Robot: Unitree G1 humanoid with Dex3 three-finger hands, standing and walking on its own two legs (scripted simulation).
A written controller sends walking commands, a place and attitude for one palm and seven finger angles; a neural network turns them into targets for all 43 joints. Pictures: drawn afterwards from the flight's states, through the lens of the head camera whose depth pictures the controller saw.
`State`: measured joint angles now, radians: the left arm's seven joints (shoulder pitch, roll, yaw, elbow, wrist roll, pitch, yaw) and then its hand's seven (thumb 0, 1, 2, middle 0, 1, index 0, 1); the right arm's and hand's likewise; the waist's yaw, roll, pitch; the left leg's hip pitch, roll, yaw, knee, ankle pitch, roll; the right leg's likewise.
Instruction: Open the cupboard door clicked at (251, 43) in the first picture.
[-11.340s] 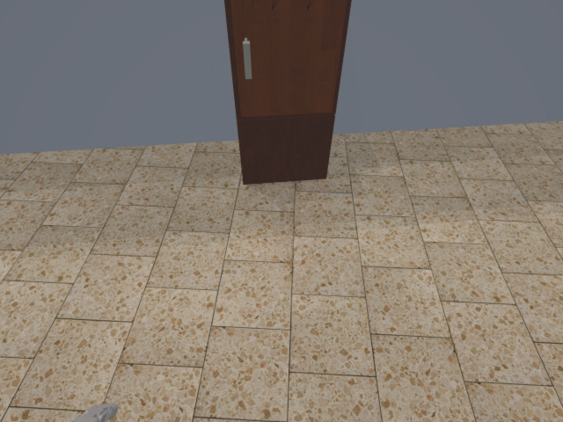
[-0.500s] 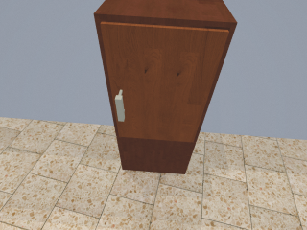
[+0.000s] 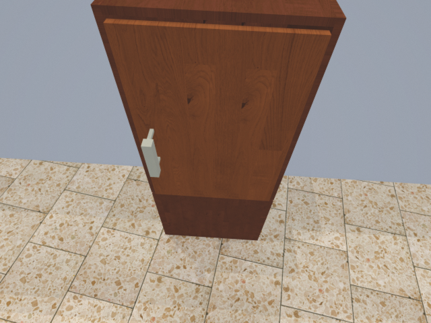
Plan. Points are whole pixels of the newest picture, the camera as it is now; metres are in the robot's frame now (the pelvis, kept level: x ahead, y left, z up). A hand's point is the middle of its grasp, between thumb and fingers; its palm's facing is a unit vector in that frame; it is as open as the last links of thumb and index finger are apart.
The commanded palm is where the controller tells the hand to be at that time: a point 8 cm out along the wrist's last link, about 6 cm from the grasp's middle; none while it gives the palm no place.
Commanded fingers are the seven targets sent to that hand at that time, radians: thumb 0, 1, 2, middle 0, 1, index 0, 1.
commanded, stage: come to a stop and stand still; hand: left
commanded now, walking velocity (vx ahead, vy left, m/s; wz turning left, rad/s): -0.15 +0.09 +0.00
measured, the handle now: (153, 153) +0.52 +0.20 -0.07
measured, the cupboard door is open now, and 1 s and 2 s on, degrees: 0 0 0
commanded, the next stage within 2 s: look again from close up in 0.80 s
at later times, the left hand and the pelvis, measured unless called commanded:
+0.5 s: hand out of the picture +0.03 +0.20 -0.17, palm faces +0.03 -0.97 -0.22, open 7.4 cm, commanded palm none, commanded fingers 0.00 0.90 0.90 -0.20 -0.30 -0.20 -0.30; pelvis -0.02 +0.01 -0.01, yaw +0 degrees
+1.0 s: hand out of the picture -0.04 +0.18 -0.17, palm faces +0.01 -0.98 -0.19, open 7.4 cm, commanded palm none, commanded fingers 0.00 0.90 0.90 -0.20 -0.30 -0.20 -0.30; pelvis -0.02 +0.01 +0.01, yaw +0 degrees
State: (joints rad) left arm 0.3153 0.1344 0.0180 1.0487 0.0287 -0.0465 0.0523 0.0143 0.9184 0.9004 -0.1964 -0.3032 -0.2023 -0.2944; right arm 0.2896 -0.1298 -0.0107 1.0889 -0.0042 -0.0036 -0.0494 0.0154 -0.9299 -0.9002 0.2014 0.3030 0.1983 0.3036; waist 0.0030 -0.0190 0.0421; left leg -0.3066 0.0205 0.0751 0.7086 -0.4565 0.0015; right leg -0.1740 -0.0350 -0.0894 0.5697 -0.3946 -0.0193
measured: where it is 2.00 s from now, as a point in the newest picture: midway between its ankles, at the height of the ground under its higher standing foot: outside the picture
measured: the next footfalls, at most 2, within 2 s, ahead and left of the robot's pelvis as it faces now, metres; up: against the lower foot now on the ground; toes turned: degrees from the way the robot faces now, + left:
left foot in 0.08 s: +0.05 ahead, +0.10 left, +0.00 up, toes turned +3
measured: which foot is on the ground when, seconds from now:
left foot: up 0.00-0.06, down 0.08-1.00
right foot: down 0.00-1.00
